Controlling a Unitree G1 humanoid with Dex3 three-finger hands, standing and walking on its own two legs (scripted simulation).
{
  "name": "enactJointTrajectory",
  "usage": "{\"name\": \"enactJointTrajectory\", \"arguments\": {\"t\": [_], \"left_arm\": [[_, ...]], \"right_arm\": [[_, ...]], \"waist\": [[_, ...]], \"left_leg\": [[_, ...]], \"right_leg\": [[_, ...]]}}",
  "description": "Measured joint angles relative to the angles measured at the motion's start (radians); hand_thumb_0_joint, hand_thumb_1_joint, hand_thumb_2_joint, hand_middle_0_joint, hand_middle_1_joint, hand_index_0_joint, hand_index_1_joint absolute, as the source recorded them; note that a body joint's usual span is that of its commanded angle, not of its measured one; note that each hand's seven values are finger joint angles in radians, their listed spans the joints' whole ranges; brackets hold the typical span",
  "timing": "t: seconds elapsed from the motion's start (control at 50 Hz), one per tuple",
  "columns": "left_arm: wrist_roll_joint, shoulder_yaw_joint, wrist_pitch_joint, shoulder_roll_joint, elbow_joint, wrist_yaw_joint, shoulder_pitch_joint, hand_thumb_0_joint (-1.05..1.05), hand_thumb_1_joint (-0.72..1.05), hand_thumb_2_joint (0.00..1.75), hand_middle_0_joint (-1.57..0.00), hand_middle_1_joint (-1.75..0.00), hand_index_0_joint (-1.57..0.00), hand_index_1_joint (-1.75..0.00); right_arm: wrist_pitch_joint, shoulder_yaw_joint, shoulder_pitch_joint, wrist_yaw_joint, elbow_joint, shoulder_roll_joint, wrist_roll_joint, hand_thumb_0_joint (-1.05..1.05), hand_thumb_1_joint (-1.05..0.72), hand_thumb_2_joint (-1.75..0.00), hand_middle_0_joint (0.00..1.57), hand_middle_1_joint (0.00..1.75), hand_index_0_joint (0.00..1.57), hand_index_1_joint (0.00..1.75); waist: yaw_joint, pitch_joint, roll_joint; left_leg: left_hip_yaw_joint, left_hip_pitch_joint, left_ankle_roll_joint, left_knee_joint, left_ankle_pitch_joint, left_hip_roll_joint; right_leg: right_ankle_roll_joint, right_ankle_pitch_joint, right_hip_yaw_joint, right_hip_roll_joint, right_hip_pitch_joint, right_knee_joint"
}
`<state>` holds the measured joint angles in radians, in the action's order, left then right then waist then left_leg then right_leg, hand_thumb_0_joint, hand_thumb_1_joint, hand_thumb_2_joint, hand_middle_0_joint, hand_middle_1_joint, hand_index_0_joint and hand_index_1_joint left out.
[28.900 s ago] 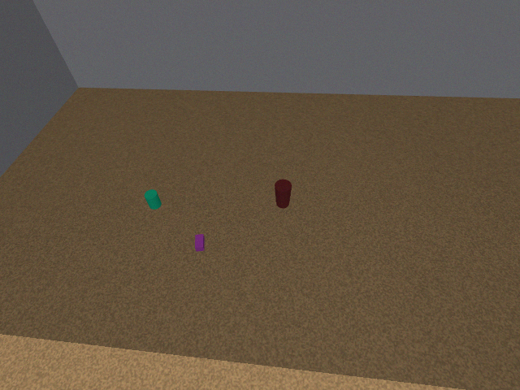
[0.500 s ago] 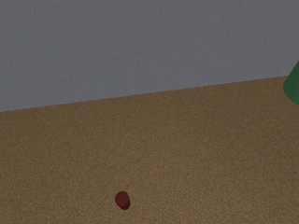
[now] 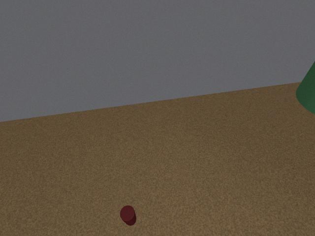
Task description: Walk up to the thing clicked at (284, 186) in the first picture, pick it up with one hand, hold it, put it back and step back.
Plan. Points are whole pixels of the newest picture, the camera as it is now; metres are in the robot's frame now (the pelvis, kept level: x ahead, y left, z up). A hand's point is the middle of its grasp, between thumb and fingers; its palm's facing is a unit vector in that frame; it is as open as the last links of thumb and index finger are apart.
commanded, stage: stand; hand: left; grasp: from the side
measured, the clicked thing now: (129, 216) +0.36 +0.22 -0.72
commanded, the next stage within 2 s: step back in 0.36 s
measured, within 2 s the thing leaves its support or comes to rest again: neither
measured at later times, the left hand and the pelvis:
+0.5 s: hand out of the picture +0.06 +0.26 -0.16, palm faces +0.00 -0.93 -0.37, open 7.4 cm; pelvis -0.02 +0.00 -0.01, yaw +0 degrees
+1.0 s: hand out of the picture +0.04 +0.31 -0.18, palm faces -0.10 -0.92 -0.37, open 7.4 cm; pelvis -0.09 +0.06 -0.02, yaw -3 degrees
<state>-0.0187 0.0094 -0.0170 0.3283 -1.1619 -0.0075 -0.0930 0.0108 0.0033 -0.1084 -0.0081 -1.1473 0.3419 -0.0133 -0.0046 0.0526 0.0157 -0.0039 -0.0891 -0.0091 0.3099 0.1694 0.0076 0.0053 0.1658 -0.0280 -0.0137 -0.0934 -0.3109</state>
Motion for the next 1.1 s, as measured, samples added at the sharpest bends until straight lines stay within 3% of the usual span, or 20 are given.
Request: {"name": "enactJointTrajectory", "arguments": {"t": [0.38, 0.5, 0.56, 0.6, 0.66, 0.68, 0.7, 0.76, 0.8, 0.86, 0.98, 1.06, 1.1], "left_arm": [[0.005, 0.005, 0.002, 0.004, 0.009, 0.007, -0.022, 0.00, 0.90, 0.90, -0.20, -0.30, -0.20, -0.30], [0.016, 0.039, 0.017, 0.022, 0.091, 0.002, 0.009, 0.00, 0.90, 0.90, -0.20, -0.30, -0.20, -0.30], [0.001, 0.048, 0.031, 0.034, 0.135, -0.002, 0.024, 0.00, 0.90, 0.90, -0.20, -0.30, -0.20, -0.30], [-0.006, 0.051, 0.039, 0.044, 0.162, -0.004, 0.034, 0.00, 0.90, 0.90, -0.20, -0.30, -0.20, -0.30], [-0.007, 0.048, 0.050, 0.060, 0.205, -0.007, 0.055, 0.00, 0.90, 0.90, -0.20, -0.30, -0.20, -0.30], [-0.002, 0.048, 0.055, 0.065, 0.219, -0.007, 0.067, 0.00, 0.90, 0.90, -0.20, -0.30, -0.20, -0.30], [0.003, 0.051, 0.061, 0.072, 0.229, -0.010, 0.084, 0.00, 0.90, 0.90, -0.20, -0.30, -0.20, -0.30], [0.005, 0.055, 0.073, 0.078, 0.255, -0.025, 0.101, 0.00, 0.90, 0.90, -0.20, -0.30, -0.20, -0.30], [0.008, 0.050, 0.077, 0.074, 0.260, -0.028, 0.097, 0.00, 0.90, 0.90, -0.20, -0.30, -0.20, -0.30], [0.009, 0.042, 0.077, 0.061, 0.273, -0.023, 0.072, 0.00, 0.90, 0.90, -0.20, -0.30, -0.20, -0.30], [0.000, 0.041, 0.073, 0.042, 0.278, -0.016, 0.015, 0.00, 0.90, 0.90, -0.20, -0.30, -0.20, -0.30], [-0.009, 0.049, 0.064, 0.037, 0.276, -0.011, -0.012, 0.00, 0.90, 0.90, -0.20, -0.30, -0.20, -0.30], [-0.015, 0.052, 0.056, 0.019, 0.268, -0.010, -0.016, 0.00, 0.90, 0.90, -0.20, -0.30, -0.20, -0.30]], "right_arm": [[-0.006, -0.003, -0.013, 0.010, 0.002, 0.003, 0.002, 0.01, -0.90, -0.90, 0.20, 0.30, 0.20, 0.30], [-0.032, -0.027, 0.024, 0.017, 0.074, 0.037, 0.020, 0.01, -0.90, -0.90, 0.20, 0.30, 0.20, 0.30], [-0.051, -0.043, 0.027, 0.019, 0.110, 0.055, 0.017, 0.00, -0.90, -0.90, 0.20, 0.30, 0.20, 0.30], [-0.055, -0.050, 0.013, 0.022, 0.134, 0.063, 0.019, 0.00, -0.90, -0.90, 0.20, 0.30, 0.20, 0.30], [-0.049, -0.056, -0.021, 0.021, 0.156, 0.073, 0.016, 0.00, -0.90, -0.90, 0.20, 0.30, 0.20, 0.30], [-0.045, -0.060, -0.028, 0.017, 0.158, 0.072, 0.008, 0.00, -0.90, -0.90, 0.20, 0.30, 0.20, 0.30], [-0.044, -0.063, -0.029, 0.013, 0.158, 0.062, 0.000, 0.00, -0.90, -0.90, 0.20, 0.30, 0.20, 0.30], [-0.044, -0.056, -0.039, 0.011, 0.170, 0.033, -0.014, 0.00, -0.90, -0.90, 0.20, 0.30, 0.20, 0.30], [-0.046, -0.052, -0.048, 0.004, 0.183, 0.018, -0.019, 0.00, -0.90, -0.90, 0.20, 0.30, 0.20, 0.30], [-0.047, -0.051, -0.050, -0.012, 0.203, 0.009, -0.016, 0.01, -0.90, -0.90, 0.21, 0.30, 0.20, 0.30], [-0.037, -0.055, -0.032, -0.025, 0.256, 0.002, -0.006, 0.01, -0.90, -0.90, 0.21, 0.30, 0.20, 0.30], [-0.041, -0.051, -0.018, -0.019, 0.273, 0.009, 0.003, 0.01, -0.90, -0.90, 0.21, 0.30, 0.21, 0.30], [-0.049, -0.053, -0.003, -0.016, 0.265, 0.022, 0.009, 0.01, -0.90, -0.90, 0.21, 0.30, 0.21, 0.30]], "waist": [[0.004, 0.004, 0.001], [0.013, 0.088, 0.015], [0.007, 0.112, -0.001], [0.015, 0.113, -0.017], [0.028, 0.104, -0.027], [0.029, 0.107, -0.034], [0.025, 0.123, -0.051], [0.026, 0.152, -0.068], [0.035, 0.152, -0.067], [0.033, 0.149, -0.062], [0.028, 0.159, -0.044], [0.017, 0.155, -0.025], [0.026, 0.166, 0.031]], "left_leg": [[-0.002, -0.023, -0.004, 0.011, 0.000, 0.006], [-0.018, -0.155, 0.015, 0.202, 0.053, 0.009], [-0.026, -0.220, 0.036, 0.400, 0.210, -0.032], [-0.024, -0.232, 0.047, 0.465, 0.261, -0.049], [-0.019, -0.181, 0.045, 0.360, 0.158, -0.036], [-0.020, -0.170, 0.044, 0.333, 0.204, -0.041], [-0.014, -0.172, 0.050, 0.338, 0.221, -0.052], [-0.006, -0.174, 0.064, 0.331, 0.200, -0.050], [-0.008, -0.172, 0.067, 0.297, 0.171, -0.048], [0.010, -0.170, 0.073, 0.264, 0.143, -0.050], [0.055, -0.182, 0.085, 0.286, 0.139, -0.061], [0.084, -0.213, 0.083, 0.352, 0.162, -0.057], [0.062, -0.222, 0.075, 0.388, 0.171, -0.025]], "right_leg": [[-0.006, 0.000, -0.002, 0.006, -0.023, -0.011], [-0.013, 0.023, -0.011, 0.012, -0.113, -0.114], [-0.008, 0.033, 0.007, -0.008, -0.168, -0.170], [0.001, 0.040, 0.012, -0.026, -0.202, -0.201], [0.024, 0.062, 0.008, -0.042, -0.262, -0.271], [0.018, 0.072, 0.013, -0.047, -0.288, -0.308], [0.001, 0.135, 0.053, -0.038, -0.309, -0.358], [-0.025, 0.337, 0.154, 0.057, -0.359, -0.557], [-0.032, 0.349, 0.180, 0.107, -0.377, -0.653], [-0.029, 0.308, 0.179, 0.129, -0.377, -0.720], [-0.008, 0.290, 0.144, 0.095, -0.278, -0.577], [-0.027, 0.215, 0.103, 0.063, -0.191, -0.377], [-0.037, 0.173, 0.077, 0.093, -0.169, -0.344]]}}
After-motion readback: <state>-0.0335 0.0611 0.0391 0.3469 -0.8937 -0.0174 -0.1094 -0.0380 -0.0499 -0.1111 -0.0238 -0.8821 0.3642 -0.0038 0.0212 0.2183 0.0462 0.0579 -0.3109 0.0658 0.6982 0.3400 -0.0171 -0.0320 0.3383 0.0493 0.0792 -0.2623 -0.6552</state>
